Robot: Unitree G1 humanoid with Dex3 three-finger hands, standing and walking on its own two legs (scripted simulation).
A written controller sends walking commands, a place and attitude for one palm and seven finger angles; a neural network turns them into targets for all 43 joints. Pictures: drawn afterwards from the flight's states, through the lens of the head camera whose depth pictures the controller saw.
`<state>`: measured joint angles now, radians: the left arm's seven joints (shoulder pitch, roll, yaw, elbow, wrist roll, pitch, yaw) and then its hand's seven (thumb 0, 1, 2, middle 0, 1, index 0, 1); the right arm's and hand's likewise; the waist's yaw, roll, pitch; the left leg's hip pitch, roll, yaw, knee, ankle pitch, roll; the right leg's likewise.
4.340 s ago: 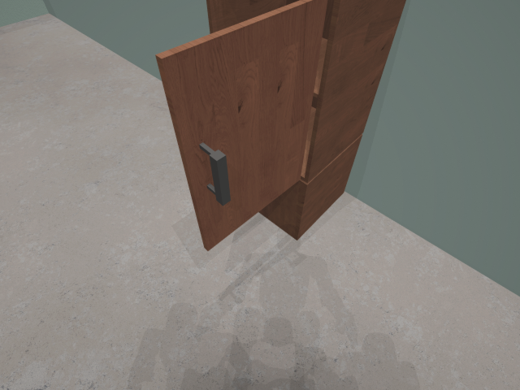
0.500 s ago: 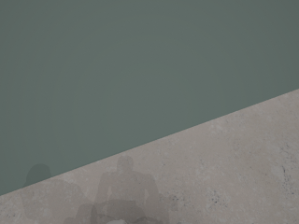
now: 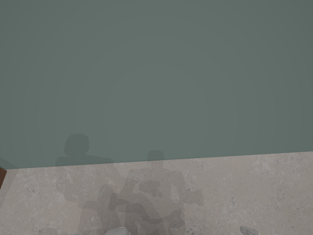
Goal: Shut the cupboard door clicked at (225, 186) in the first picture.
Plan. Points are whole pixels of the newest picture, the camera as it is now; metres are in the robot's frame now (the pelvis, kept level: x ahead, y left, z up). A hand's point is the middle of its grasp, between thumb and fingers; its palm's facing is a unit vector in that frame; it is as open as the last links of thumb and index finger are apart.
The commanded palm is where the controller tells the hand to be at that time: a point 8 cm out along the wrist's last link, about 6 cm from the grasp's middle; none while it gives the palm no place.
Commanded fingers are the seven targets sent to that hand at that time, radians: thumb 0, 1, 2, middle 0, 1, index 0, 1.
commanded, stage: turn to face it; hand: left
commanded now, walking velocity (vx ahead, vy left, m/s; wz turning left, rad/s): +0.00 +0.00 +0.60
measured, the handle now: out of the picture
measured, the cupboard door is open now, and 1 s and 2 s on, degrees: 87 87 87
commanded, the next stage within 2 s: none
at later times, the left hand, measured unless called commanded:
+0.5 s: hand out of the picture +0.07 +0.17 -0.14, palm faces +0.27 -0.92 -0.28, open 7.4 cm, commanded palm none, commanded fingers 0.00 0.90 0.90 -0.20 -0.30 -0.20 -0.30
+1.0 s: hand out of the picture +0.03 +0.17 -0.15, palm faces +0.56 -0.77 -0.30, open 7.4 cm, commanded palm none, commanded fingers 0.00 0.90 0.90 -0.20 -0.30 -0.20 -0.30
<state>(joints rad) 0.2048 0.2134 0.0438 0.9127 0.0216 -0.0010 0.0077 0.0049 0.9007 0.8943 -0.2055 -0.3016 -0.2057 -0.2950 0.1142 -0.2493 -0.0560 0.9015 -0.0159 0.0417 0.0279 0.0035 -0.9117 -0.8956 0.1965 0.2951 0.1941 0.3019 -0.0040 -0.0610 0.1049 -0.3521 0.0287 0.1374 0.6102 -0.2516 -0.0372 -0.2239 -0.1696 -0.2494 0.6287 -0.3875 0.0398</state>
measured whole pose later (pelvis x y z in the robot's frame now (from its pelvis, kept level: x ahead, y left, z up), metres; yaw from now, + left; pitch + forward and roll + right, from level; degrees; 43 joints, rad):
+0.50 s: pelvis +0.04 -0.05 +0.01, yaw +18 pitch +1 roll +1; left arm 0.18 0.20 0.03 0.85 0.02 0.01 0.02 0.01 0.90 0.89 -0.20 -0.30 -0.20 -0.29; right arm 0.15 -0.26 -0.08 0.92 -0.01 0.08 0.02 0.00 -0.91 -0.90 0.20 0.30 0.20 0.30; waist -0.03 0.02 0.12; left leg -0.50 0.00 0.01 1.10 -0.48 -0.06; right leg -0.25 -0.10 -0.11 0.56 -0.32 0.01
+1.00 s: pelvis +0.07 -0.07 +0.00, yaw +36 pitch +2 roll +0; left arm 0.14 0.26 0.06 0.85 0.01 0.04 0.00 0.01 0.90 0.89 -0.20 -0.30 -0.20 -0.29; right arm 0.18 -0.24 -0.06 0.90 -0.02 0.06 0.01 0.00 -0.90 -0.89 0.20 0.30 0.20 0.30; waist -0.02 0.01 0.08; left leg -0.36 -0.02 -0.10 0.58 -0.25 -0.03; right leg -0.30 -0.05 -0.02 0.59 -0.35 0.05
